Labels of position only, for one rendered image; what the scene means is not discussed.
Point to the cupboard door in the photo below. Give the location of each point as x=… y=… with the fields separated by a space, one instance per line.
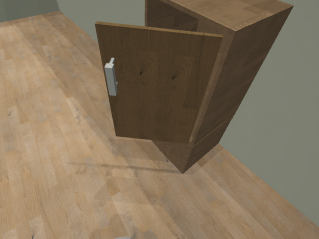
x=162 y=77

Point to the handle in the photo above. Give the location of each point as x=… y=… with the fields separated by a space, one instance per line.
x=111 y=77

